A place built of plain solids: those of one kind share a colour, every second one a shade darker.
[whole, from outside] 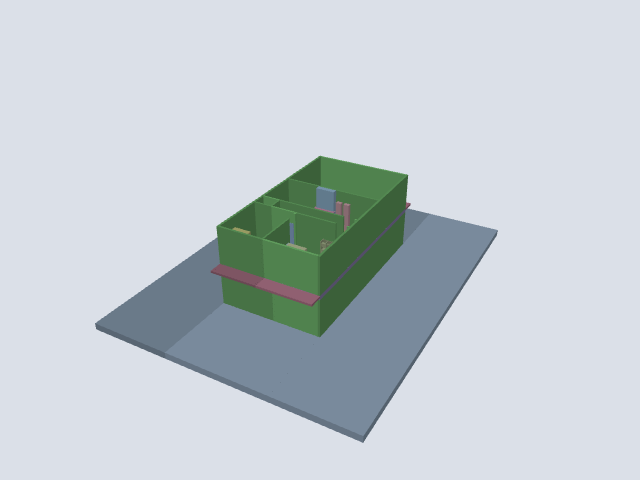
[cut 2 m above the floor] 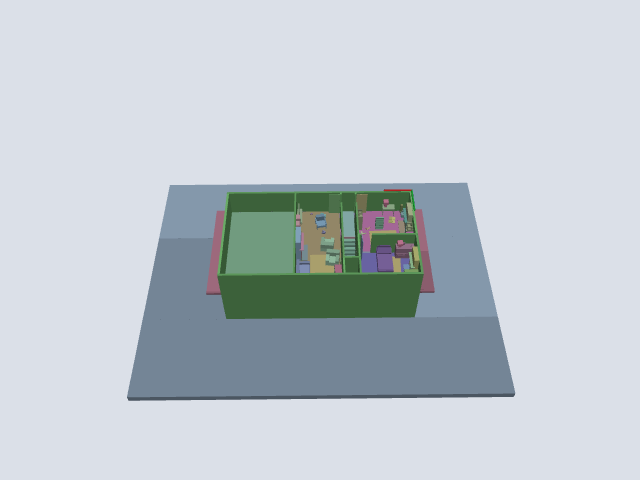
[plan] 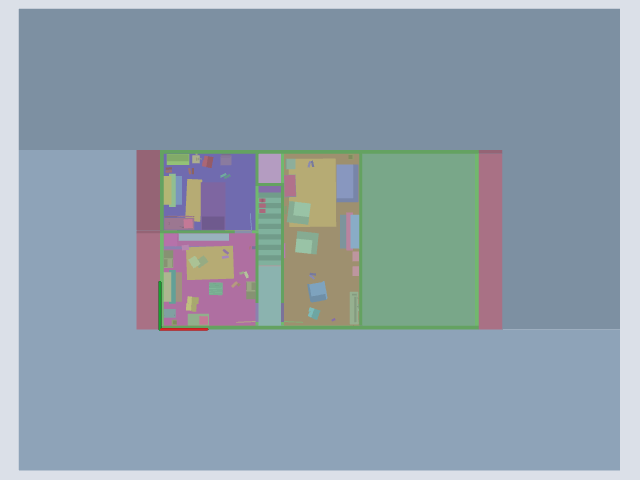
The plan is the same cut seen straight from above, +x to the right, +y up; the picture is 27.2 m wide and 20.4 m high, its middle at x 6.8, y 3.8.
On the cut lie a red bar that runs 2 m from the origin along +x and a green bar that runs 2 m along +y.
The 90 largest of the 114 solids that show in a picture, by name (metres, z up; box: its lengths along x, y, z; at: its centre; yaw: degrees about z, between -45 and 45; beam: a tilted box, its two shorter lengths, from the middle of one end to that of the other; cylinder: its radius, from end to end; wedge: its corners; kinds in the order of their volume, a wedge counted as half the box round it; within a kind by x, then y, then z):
{
 "under_1": {"box": [6.0, 7.63, 0.5], "at": [-3.0, 3.81, -0.33]},
 "under_2": {"box": [25.55, 6.0, 0.5], "at": [6.78, -3.0, -0.33]},
 "under_3": {"box": [25.55, 6.0, 0.5], "at": [6.78, 10.63, -0.33]},
 "under_4": {"box": [6.0, 7.63, 0.5], "at": [16.55, 3.81, -0.33]},
 "under_foot_1": {"box": [13.55, 7.63, 0.5], "at": [6.78, 3.81, -0.49]},
 "wall_1": {"box": [0.16, 3.25, 3.12], "at": [0.08, 1.78, 1.26]},
 "wall_2": {"box": [0.16, 3.93, 2.84], "at": [0.08, 2.12, 4.54]},
 "wall_3": {"box": [0.16, 3.93, 3.12], "at": [0.08, 5.5, 1.26]},
 "wall_4": {"box": [0.16, 3.25, 2.84], "at": [0.08, 5.84, 4.54]},
 "wall_5": {"box": [3.12, 0.13, 3.12], "at": [1.56, 3.48, 1.26]},
 "wall_6": {"box": [3.18, 0.13, 2.84], "at": [1.59, 4.16, 4.54]},
 "wall_7": {"box": [0.28, 0.13, 2.84], "at": [4.05, 4.16, 4.54]},
 "wall_8": {"box": [0.13, 2.97, 2.84], "at": [4.12, 2.6, 4.54]},
 "wall_9": {"box": [0.13, 1.87, 2.84], "at": [4.12, 5.16, 4.54]},
 "wall_10": {"box": [0.13, 1.25, 2.84], "at": [4.12, 6.84, 4.54]},
 "wall_11": {"box": [1.21, 0.13, 2.84], "at": [4.67, 6.16, 4.54]},
 "wall_12": {"box": [0.13, 4.97, 2.84], "at": [5.21, 3.6, 4.54]},
 "wall_13": {"box": [0.13, 1.25, 2.84], "at": [5.21, 6.84, 4.54]},
 "wall_14": {"box": [13.55, 0.16, 6.26], "at": [6.78, 0.08, 2.83]},
 "wall_15": {"box": [13.55, 0.16, 6.26], "at": [6.78, 7.55, 2.83]},
 "wall_16": {"box": [0.13, 7.31, 2.84], "at": [8.54, 3.81, 4.54]},
 "wall_17": {"box": [0.16, 7.31, 2.84], "at": [13.47, 3.81, 4.54]},
 "stair_1": {"box": [0.95, 0.25, 3.21], "at": [4.67, 2.81, 1.31]},
 "stair_2": {"box": [0.95, 0.47, 3.0], "at": [4.67, 2.92, 1.2]},
 "stair_3": {"box": [0.95, 0.69, 2.8], "at": [4.67, 3.03, 1.1]},
 "stair_4": {"box": [0.95, 0.92, 2.59], "at": [4.67, 3.14, 0.99]},
 "stair_5": {"box": [0.95, 1.14, 2.38], "at": [4.67, 3.25, 0.89]},
 "stair_6": {"box": [0.95, 1.36, 2.17], "at": [4.67, 3.36, 0.79]},
 "stair_7": {"box": [0.95, 1.58, 1.96], "at": [4.67, 3.47, 0.68]},
 "stair_8": {"box": [0.95, 1.8, 1.76], "at": [4.67, 3.59, 0.58]},
 "stair_9": {"box": [0.95, 2.03, 1.55], "at": [4.67, 3.7, 0.47]},
 "stair_10": {"box": [0.95, 2.25, 1.34], "at": [4.67, 3.81, 0.37]},
 "stair_11": {"box": [0.95, 2.47, 1.13], "at": [4.67, 3.92, 0.27]},
 "stair_12": {"box": [0.95, 2.69, 0.92], "at": [4.67, 4.03, 0.16]},
 "stair_13": {"box": [0.95, 2.91, 0.72], "at": [4.67, 4.14, 0.06]},
 "stair_14": {"box": [0.95, 3.14, 0.51], "at": [4.67, 4.25, -0.05]},
 "upper_floor_shut_1": {"box": [4.79, 7.31, 0.16], "at": [10.99, 3.81, 3.04]},
 "upper_floor_room_over_gate_1": {"box": [3.2, 7.31, 0.16], "at": [6.87, 3.81, 3.04]},
 "upper_floor_set_1": {"box": [3.9, 3.93, 0.16], "at": [2.11, 2.12, 3.04]},
 "upper_floor_next_1": {"box": [1.0, 3.93, 0.16], "at": [-0.5, 2.12, 3.04]},
 "upper_floor_next_2": {"box": [1.0, 3.25, 0.16], "at": [-0.5, 5.84, 3.04]},
 "upper_floor_next_3": {"box": [1.0, 7.31, 0.16], "at": [14.05, 3.81, 3.04]},
 "upper_floor_set_bedroom_1": {"box": [3.9, 3.25, 0.16], "at": [2.11, 5.84, 3.04]},
 "fixture_breast_room_over_gate_1": {"box": [0.37, 1.44, 2.89], "at": [8.28, 4.16, 4.51]},
 "fixture_breast_set_1": {"box": [0.33, 1.26, 2.89], "at": [0.32, 1.8, 4.51]},
 "wall_band_1": {"box": [3.12, 0.13, 0.31], "at": [1.56, 3.48, 2.96]},
 "wall_band_2": {"box": [0.13, 3.25, 0.31], "at": [4.12, 1.78, 2.96]},
 "wall_band_3": {"box": [0.13, 5.95, 0.31], "at": [5.21, 3.13, 2.96]},
 "wall_band_4": {"box": [13.55, 0.16, 0.31], "at": [6.78, 0.08, 2.96]},
 "fixture_breast_set_bedroom_1": {"box": [0.33, 1.23, 2.89], "at": [0.32, 5.91, 4.51]},
 "floor_stair_hall_1": {"box": [0.95, 1.68, 0.66], "at": [4.67, 6.63, -0.33]},
 "child_bed_1": {"box": [0.96, 0.55, 0.2], "at": [2.26, 4.53, 3.7]},
 "child_bed_2": {"box": [1.06, 2.06, 0.4], "at": [2.26, 5.23, 3.5]},
 "armchair_club_1": {"box": [0.24, 0.87, 0.18], "at": [5.56, 5.01, 3.63], "yaw": -6.9},
 "armchair_club_2": {"box": [0.92, 0.33, 0.38], "at": [5.86, 4.66, 3.73], "yaw": -6.9},
 "armchair_club_3": {"box": [0.24, 0.87, 0.18], "at": [5.9, 3.7, 3.63], "yaw": -5.9},
 "armchair_club_4": {"box": [0.92, 0.9, 0.35], "at": [5.9, 4.96, 3.37], "yaw": -6.9},
 "armchair_club_5": {"box": [0.92, 0.9, 0.35], "at": [6.24, 3.68, 3.37], "yaw": -5.9},
 "armchair_club_6": {"box": [0.24, 0.87, 0.18], "at": [6.24, 4.93, 3.63], "yaw": -6.9},
 "armchair_club_7": {"box": [0.92, 0.33, 0.38], "at": [6.27, 3.97, 3.73], "yaw": -5.9},
 "armchair_club_8": {"box": [0.24, 0.87, 0.18], "at": [6.58, 3.63, 3.63], "yaw": -5.9},
 "rug_1": {"box": [0.65, 1.8, 0.08], "at": [1.44, 5.49, 3.09], "yaw": -2.8},
 "rug_2": {"box": [2.0, 1.4, 0.08], "at": [2.12, 2.83, 3.09], "yaw": 1.9},
 "rug_3": {"box": [2.0, 2.9, 0.08], "at": [6.48, 5.81, 3.09], "yaw": 0.4},
 "bookcase_1": {"box": [2.14, 0.31, 1.15], "at": [1.87, 3.92, 3.69]},
 "tall_cupboard_1": {"box": [0.96, 0.47, 0.89], "at": [0.76, 7.22, 3.56]},
 "tall_cupboard_2": {"box": [0.92, 0.3, 0.99], "at": [0.76, 7.29, 4.5]},
 "chest_drawers_1": {"box": [1.28, 0.5, 1.04], "at": [0.82, 4.48, 3.64]},
 "sofa_1": {"box": [0.93, 1.6, 0.34], "at": [7.96, 6.21, 3.4]},
 "sofa_2": {"box": [0.23, 1.6, 0.39], "at": [8.32, 6.21, 3.77]},
 "billy_1": {"box": [0.28, 0.42, 2.02], "at": [8.32, 2.48, 4.13]},
 "billy_2": {"box": [0.28, 0.42, 2.02], "at": [8.32, 3.1, 4.13]},
 "upper_floor_landing_1": {"box": [0.95, 2.52, 0.16], "at": [4.67, 1.42, 3.04]},
 "upper_floor_closet_1": {"box": [0.95, 1.25, 0.16], "at": [4.67, 6.84, 3.04]},
 "armchair_frame_1": {"box": [0.63, 0.74, 0.18], "at": [6.69, 1.6, 3.44], "yaw": 10.4},
 "armchair_frame_2": {"box": [0.62, 0.26, 0.41], "at": [6.74, 1.32, 3.73], "yaw": 10.4},
 "stacking_chair_1": {"box": [0.42, 0.44, 0.67], "at": [5.55, 7.03, 3.46]},
 "floor_lamp_1": {"box": [0.54, 0.54, 0.27], "at": [0.46, 3.8, 4.49]},
 "fixture_hearth_room_over_gate_1": {"box": [0.45, 1.44, 0.1], "at": [7.87, 4.16, 3.12]},
 "tv_stand_1": {"box": [0.09, 1.08, 0.63], "at": [8.3, 0.85, 3.86]},
 "small_desk_1": {"box": [0.9, 0.5, 0.13], "at": [1.63, 0.42, 3.8]},
 "leaf_room_over_gate_door_1": {"box": [0.81, 0.035, 2.09], "at": [5.67, 0.32, 4.17], "yaw": -2.0},
 "leaf_set_door_1": {"box": [0.81, 0.035, 2.09], "at": [3.66, 0.32, 4.17], "yaw": 2.0},
 "fixture_hearth_set_1": {"box": [0.45, 1.26, 0.1], "at": [0.71, 1.8, 3.12]},
 "recycling_tote_1": {"box": [0.5, 0.37, 0.29], "at": [0.42, 0.68, 3.27]},
 "leaf_set_bedroom_door_1": {"box": [0.035, 0.73, 2.09], "at": [3.86, 4.58, 4.17], "yaw": 4.0},
 "fixture_hearth_set_bedroom_1": {"box": [0.45, 1.23, 0.1], "at": [0.71, 5.91, 3.12]},
 "trunk_set_1": {"box": [0.48, 0.92, 0.1], "at": [5.53, 6.1, 3.59], "yaw": 2.1},
 "table_lamp_1": {"box": [0.37, 0.37, 0.26], "at": [1.85, 0.38, 4.32], "yaw": -0.4},
 "bin_bag_1": {"box": [0.32, 0.34, 0.3], "at": [1.53, 7.23, 3.27]}
}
